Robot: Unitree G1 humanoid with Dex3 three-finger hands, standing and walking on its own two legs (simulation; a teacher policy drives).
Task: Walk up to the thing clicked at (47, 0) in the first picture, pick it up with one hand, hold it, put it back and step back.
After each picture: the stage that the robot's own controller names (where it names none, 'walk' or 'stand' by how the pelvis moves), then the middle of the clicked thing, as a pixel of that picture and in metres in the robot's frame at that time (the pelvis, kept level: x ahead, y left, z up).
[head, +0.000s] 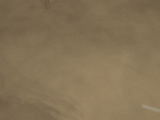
stand; (47, 0) +2.22 +0.53 -0.65
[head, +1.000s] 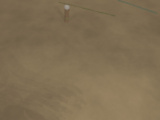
walk; (66, 14) +2.13 +0.20 -0.63
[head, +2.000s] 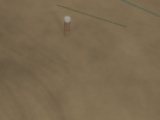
walk; (67, 27) +1.51 +0.12 -0.64
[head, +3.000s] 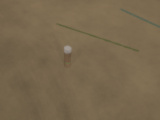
walk; (67, 57) +1.02 +0.12 -0.64
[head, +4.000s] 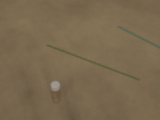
walk; (56, 93) +0.66 +0.16 -0.64
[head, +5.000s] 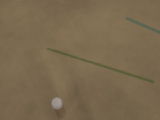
walk; (59, 108) +0.46 +0.18 -0.63
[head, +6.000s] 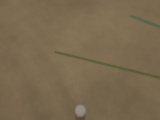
stand; (80, 115) +0.39 +0.02 -0.63
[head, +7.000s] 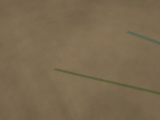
stand; out of the picture +0.33 +0.03 -0.65
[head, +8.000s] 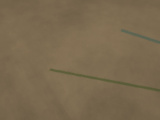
stand; out of the picture +0.33 +0.04 -0.65
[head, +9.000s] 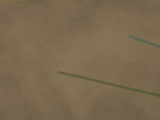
stand; out of the picture +0.35 +0.01 -0.66
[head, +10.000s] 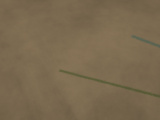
stand; out of the picture +0.35 +0.00 -0.66
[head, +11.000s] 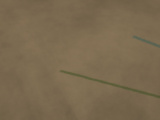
go down; out of the picture +0.34 +0.00 -0.66
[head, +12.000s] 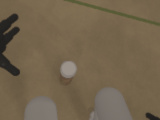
go down; (66, 74) +0.42 +0.01 -0.35
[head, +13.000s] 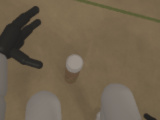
go down; (72, 71) +0.44 +0.01 -0.29
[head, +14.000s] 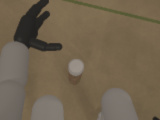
go down; (75, 73) +0.44 +0.00 -0.35
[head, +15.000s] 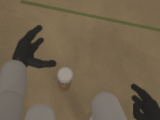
go down; (64, 80) +0.43 +0.01 -0.38
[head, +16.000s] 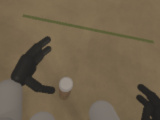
go down; (65, 89) +0.42 -0.01 -0.43
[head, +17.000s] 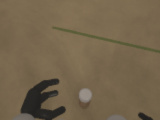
go down; (84, 99) +0.38 -0.01 -0.49
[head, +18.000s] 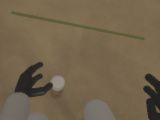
lift; (56, 88) +0.42 +0.01 -0.42
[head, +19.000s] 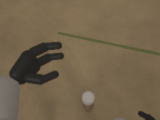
go down; (88, 102) +0.39 +0.00 -0.50
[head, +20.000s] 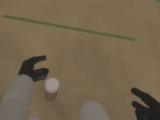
go down; (51, 90) +0.42 +0.01 -0.43
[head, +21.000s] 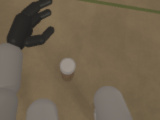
go down; (67, 71) +0.43 +0.01 -0.37
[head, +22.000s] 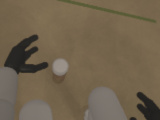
go down; (59, 72) +0.44 +0.01 -0.36
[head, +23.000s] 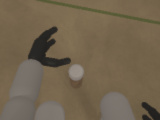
go down; (76, 77) +0.43 +0.00 -0.37
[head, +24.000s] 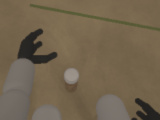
go down; (71, 81) +0.43 +0.00 -0.38
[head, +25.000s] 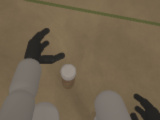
go down; (68, 78) +0.43 +0.00 -0.36
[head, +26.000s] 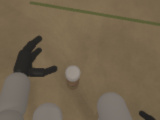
go down; (72, 79) +0.43 +0.00 -0.38
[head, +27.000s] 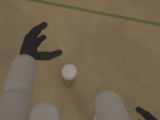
go down; (68, 77) +0.43 +0.00 -0.38
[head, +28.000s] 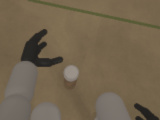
go down; (70, 78) +0.43 +0.00 -0.37
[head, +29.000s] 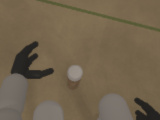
go down; (73, 78) +0.43 +0.00 -0.37
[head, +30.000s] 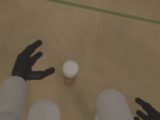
go down; (69, 75) +0.44 +0.00 -0.34
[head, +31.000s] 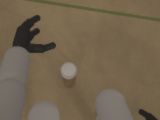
go down; (69, 76) +0.44 +0.01 -0.34
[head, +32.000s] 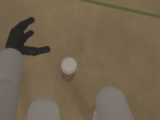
go down; (68, 71) +0.43 +0.00 -0.35
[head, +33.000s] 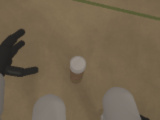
go down; (76, 71) +0.45 +0.00 -0.32
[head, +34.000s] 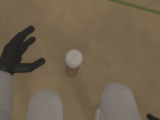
go down; (72, 65) +0.45 +0.01 -0.30
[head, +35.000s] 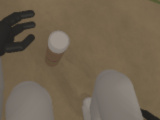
go down; (55, 51) +0.46 +0.03 -0.22
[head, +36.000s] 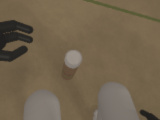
hold; (70, 67) +0.46 +0.01 -0.28
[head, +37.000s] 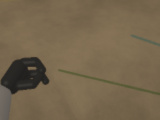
hold; out of the picture +0.37 -0.01 -0.60
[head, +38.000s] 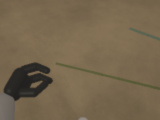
hold; out of the picture +0.37 +0.00 -0.61
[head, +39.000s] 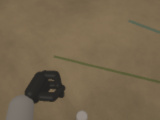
crouch; out of the picture +0.38 +0.00 -0.60
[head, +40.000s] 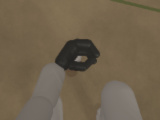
hold; (72, 64) +0.46 +0.00 -0.29
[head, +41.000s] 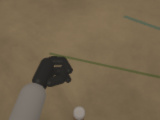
lower; (78, 118) +0.39 +0.00 -0.57
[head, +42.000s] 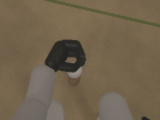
crouch; (74, 76) +0.44 +0.01 -0.38
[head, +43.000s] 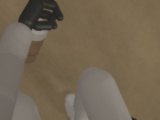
lower; (32, 44) +0.48 +0.04 -0.23
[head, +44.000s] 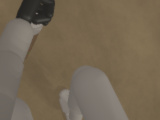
lower; (25, 39) +0.49 +0.04 -0.25
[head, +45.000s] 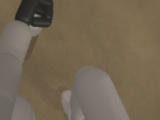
rest; (26, 40) +0.49 +0.05 -0.23
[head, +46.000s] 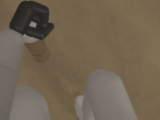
hold; (36, 44) +0.48 +0.08 -0.23
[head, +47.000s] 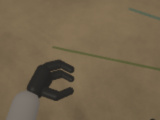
crouch; out of the picture +0.24 -0.04 -0.63
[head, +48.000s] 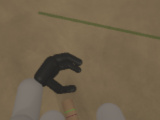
crouch; out of the picture +0.24 +0.03 -0.53
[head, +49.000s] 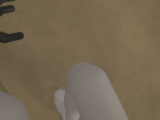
withdraw; (4, 106) +0.27 +0.12 -0.31
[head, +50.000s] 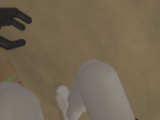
stand; (16, 92) +0.29 +0.08 -0.30
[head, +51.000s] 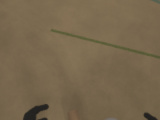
withdraw; out of the picture +0.24 +0.02 -0.59
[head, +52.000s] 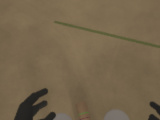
hold; out of the picture +0.26 -0.01 -0.54
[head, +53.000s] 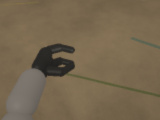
crouch; out of the picture +0.21 -0.04 -0.71
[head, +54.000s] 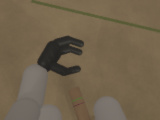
lower; (80, 109) +0.28 -0.05 -0.49
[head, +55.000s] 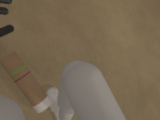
rest; (26, 82) +0.33 +0.00 -0.31
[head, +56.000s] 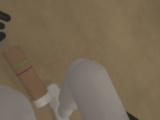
lower; (28, 76) +0.34 -0.01 -0.31
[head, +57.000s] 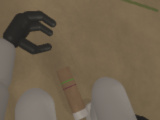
hold; (71, 92) +0.32 -0.04 -0.36
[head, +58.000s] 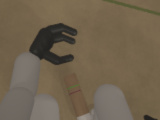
stand; (77, 97) +0.30 -0.04 -0.42
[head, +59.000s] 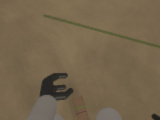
hold; (82, 117) +0.27 -0.05 -0.55
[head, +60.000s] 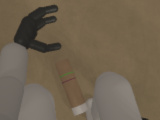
withdraw; (71, 86) +0.32 -0.03 -0.33
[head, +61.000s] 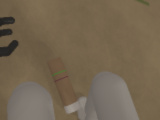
stand; (63, 84) +0.33 -0.02 -0.33
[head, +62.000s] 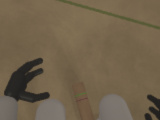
stand; (83, 104) +0.30 -0.04 -0.47
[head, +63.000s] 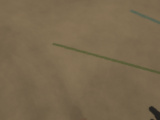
hold; out of the picture +0.25 -0.06 -0.64
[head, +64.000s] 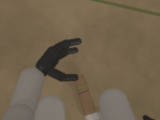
withdraw; (85, 97) +0.31 -0.04 -0.46
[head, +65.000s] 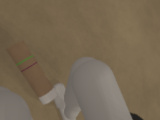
lower; (33, 72) +0.35 -0.01 -0.28
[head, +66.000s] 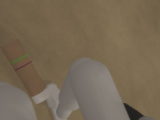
lower; (27, 71) +0.35 +0.00 -0.30
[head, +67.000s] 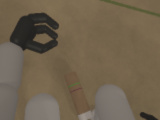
hold; (77, 95) +0.32 -0.05 -0.41
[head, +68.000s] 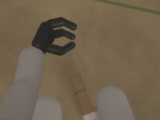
crouch; (82, 96) +0.32 -0.05 -0.43
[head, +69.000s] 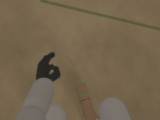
walk; (86, 104) +0.31 -0.06 -0.49
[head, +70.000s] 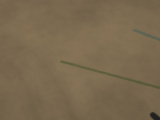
stand; out of the picture +0.25 -0.07 -0.68
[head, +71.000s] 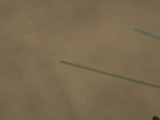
stand; out of the picture +0.24 -0.06 -0.68
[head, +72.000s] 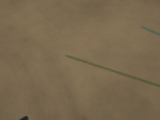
stand; out of the picture +0.25 -0.07 -0.69
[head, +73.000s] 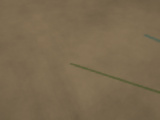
stand; out of the picture +0.25 -0.06 -0.74
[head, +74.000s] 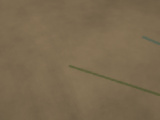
stand; out of the picture +0.24 -0.07 -0.75
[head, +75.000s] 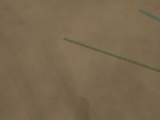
walk; out of the picture +0.29 -0.10 -0.71
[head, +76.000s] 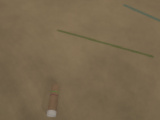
walk; (53, 99) +0.53 +0.19 -0.74
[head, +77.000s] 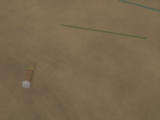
stand; (29, 74) +0.85 +0.59 -0.72
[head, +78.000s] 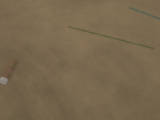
stand; (8, 71) +0.91 +0.72 -0.73
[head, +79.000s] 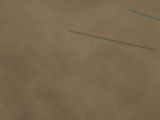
stand; out of the picture +0.95 +0.97 -0.75
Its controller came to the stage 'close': yes
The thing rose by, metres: 0.00
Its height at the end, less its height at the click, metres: -0.09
